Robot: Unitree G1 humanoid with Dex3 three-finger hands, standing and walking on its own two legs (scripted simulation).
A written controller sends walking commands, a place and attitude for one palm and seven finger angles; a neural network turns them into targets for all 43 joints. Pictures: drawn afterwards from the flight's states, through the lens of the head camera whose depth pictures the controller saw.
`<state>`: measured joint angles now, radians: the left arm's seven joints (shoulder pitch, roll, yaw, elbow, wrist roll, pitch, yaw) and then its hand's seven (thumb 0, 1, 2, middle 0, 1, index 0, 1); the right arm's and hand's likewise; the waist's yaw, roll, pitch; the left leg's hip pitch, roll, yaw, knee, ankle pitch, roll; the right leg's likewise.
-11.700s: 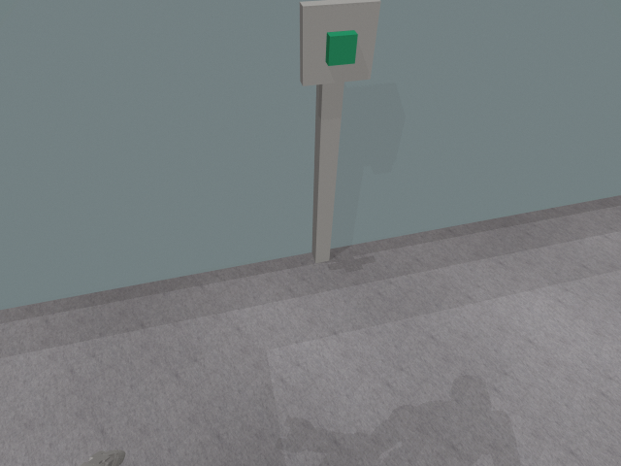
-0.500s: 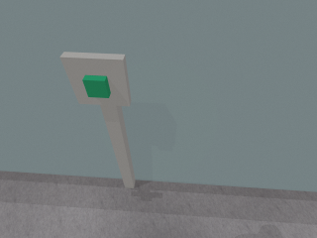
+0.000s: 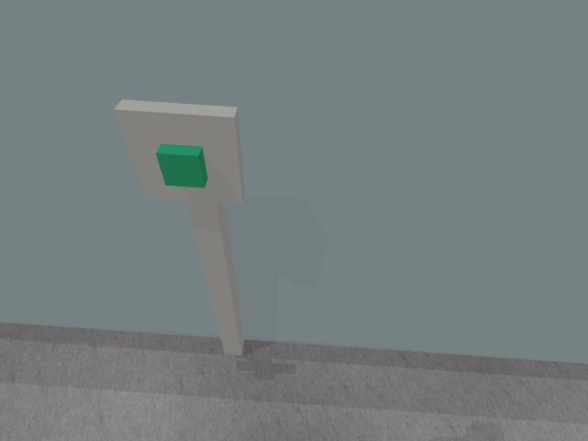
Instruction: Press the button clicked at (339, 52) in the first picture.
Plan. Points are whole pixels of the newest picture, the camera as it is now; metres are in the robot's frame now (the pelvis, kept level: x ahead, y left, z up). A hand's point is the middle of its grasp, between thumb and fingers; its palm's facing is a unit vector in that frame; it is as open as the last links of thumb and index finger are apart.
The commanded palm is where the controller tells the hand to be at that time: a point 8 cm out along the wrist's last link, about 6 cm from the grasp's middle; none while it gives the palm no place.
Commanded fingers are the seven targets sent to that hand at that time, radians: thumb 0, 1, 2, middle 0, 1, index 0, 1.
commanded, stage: raise the hand and make a fist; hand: left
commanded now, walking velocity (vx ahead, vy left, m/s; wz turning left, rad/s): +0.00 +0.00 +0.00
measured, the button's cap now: (183, 165) +0.50 +0.22 +0.10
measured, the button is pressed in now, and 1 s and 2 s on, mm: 0 0 0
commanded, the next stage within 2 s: none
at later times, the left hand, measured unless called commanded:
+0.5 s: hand (145, 436) +0.14 +0.20 -0.05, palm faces +0.09 -1.00 +0.00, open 5.2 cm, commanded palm +0.12 +0.26 -0.03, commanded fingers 0.00 0.90 0.90 -0.86 -1.02 -0.86 -1.02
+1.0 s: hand (137, 384) +0.19 +0.21 +0.01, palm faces +0.03 -1.00 -0.05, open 3.1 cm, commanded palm +0.15 +0.26 +0.03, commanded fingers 0.00 0.90 0.90 -1.30 -1.50 -1.30 -1.50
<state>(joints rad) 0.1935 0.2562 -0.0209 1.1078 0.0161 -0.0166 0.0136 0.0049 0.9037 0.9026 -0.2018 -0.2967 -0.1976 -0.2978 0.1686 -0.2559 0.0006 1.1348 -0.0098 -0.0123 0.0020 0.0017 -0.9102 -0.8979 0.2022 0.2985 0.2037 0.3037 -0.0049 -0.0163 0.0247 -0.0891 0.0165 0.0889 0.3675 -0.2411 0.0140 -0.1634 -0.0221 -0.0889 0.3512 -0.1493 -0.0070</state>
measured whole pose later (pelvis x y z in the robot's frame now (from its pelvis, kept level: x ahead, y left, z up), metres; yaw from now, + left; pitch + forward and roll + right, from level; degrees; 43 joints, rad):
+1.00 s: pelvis +0.00 +0.00 -0.05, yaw +2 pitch +10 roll -2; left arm 0.50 0.26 0.24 -0.12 -0.32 -0.31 -0.33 0.02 0.90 0.90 -1.23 -1.42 -1.23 -1.43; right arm 0.27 -0.24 0.00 0.56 0.05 -0.25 -0.04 0.01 -0.91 -0.90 0.20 0.30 0.20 0.30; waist -0.01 0.03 -0.10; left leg -0.61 0.04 0.02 0.94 -0.50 0.01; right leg -0.64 -0.04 -0.14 0.87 -0.40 -0.02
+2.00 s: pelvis +0.00 +0.00 -0.02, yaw +2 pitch +0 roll -1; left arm 0.25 0.28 0.26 -0.09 -0.30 -0.06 -0.31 0.02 0.90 0.90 -1.30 -1.50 -1.30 -1.50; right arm 0.25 -0.26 0.05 0.61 0.06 -0.28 -0.07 0.01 -0.91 -0.90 0.20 0.30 0.20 0.30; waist 0.03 0.04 -0.04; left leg -0.25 0.03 0.04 0.61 -0.36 0.01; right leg -0.30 -0.03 -0.12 0.57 -0.27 -0.01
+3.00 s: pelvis +0.00 -0.01 -0.02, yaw +1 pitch +4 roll +0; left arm -0.30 0.29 0.24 0.51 -0.23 -0.16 -0.26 0.02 0.90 0.90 -1.30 -1.50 -1.30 -1.50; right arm 0.26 -0.27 0.04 0.66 0.06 -0.18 -0.07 0.01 -0.91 -0.90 0.20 0.30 0.20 0.30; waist -0.02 0.03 -0.03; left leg -0.34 0.03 0.06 0.62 -0.35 0.00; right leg -0.41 -0.03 -0.10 0.61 -0.27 -0.02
